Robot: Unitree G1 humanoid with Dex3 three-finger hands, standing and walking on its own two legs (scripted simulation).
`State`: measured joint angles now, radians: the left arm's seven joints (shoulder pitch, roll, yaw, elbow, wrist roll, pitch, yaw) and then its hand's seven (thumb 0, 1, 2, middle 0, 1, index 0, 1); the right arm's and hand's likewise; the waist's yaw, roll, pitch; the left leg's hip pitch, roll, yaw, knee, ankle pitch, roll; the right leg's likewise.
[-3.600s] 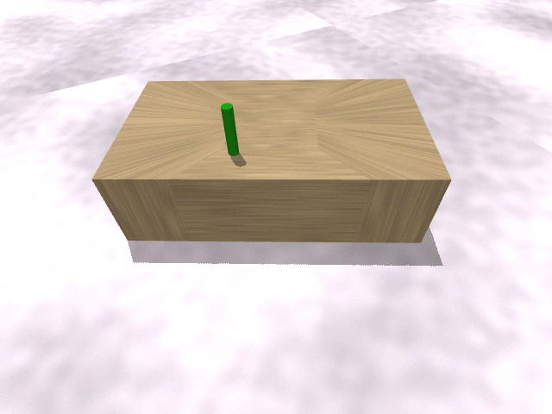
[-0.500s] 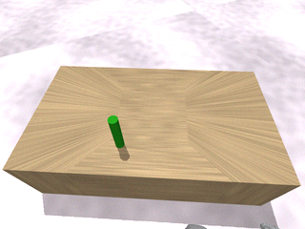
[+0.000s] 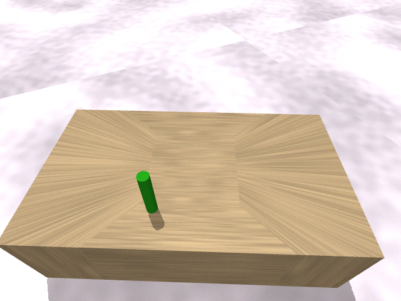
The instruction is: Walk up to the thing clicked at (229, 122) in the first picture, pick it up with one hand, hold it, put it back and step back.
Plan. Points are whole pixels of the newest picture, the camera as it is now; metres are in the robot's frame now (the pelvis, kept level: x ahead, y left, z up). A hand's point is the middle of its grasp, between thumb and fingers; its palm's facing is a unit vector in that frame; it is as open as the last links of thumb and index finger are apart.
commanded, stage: walk up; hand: left
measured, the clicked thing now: (147, 193) +0.54 +0.22 -0.28
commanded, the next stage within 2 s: stand in 0.74 s
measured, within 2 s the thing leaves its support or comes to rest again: neither
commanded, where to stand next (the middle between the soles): +0.08 +0.00 m, yaw +1 degrees
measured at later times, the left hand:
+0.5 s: hand out of the picture +0.08 +0.24 -0.15, palm faces +0.01 -0.94 -0.33, open 7.3 cm
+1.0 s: hand out of the picture +0.11 +0.25 -0.15, palm faces -0.01 -0.94 -0.33, open 7.3 cm
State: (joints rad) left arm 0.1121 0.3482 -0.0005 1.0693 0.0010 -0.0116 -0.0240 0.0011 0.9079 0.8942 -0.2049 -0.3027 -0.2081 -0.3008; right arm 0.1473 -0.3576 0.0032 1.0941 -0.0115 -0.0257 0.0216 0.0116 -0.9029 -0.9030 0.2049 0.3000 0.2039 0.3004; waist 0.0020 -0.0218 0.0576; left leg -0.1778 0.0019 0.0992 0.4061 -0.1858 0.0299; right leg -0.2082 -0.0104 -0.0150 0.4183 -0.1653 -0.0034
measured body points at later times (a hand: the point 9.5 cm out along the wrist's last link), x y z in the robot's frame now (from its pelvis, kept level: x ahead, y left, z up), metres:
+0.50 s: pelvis +0.02 -0.01 +0.01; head +0.03 -0.01 +0.46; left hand +0.08 +0.29 -0.13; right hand +0.12 -0.30 -0.13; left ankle +0.03 +0.10 -0.74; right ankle +0.04 -0.12 -0.74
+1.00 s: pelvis +0.03 +0.00 +0.01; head +0.03 +0.00 +0.46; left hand +0.11 +0.30 -0.13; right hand +0.10 -0.30 -0.13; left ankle +0.03 +0.10 -0.74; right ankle +0.04 -0.12 -0.74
